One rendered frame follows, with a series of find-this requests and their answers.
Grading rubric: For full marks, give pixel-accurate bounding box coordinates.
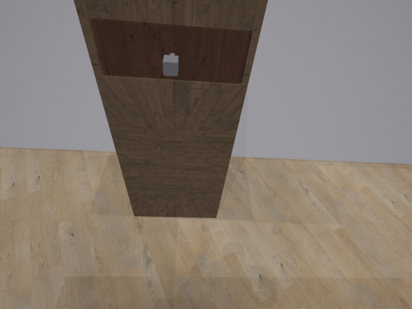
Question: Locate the drawer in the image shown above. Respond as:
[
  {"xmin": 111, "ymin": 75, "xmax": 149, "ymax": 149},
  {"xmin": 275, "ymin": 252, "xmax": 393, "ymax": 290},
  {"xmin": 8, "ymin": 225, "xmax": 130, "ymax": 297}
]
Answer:
[{"xmin": 90, "ymin": 18, "xmax": 250, "ymax": 84}]

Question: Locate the cabinet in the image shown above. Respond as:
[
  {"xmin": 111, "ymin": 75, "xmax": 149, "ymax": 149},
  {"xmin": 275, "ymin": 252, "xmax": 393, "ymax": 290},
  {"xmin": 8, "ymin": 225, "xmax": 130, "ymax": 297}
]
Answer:
[{"xmin": 74, "ymin": 0, "xmax": 268, "ymax": 218}]

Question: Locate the handle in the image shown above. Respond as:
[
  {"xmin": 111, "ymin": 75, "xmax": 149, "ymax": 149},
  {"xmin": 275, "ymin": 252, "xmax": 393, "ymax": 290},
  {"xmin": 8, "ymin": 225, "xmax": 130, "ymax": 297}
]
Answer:
[{"xmin": 163, "ymin": 53, "xmax": 179, "ymax": 77}]

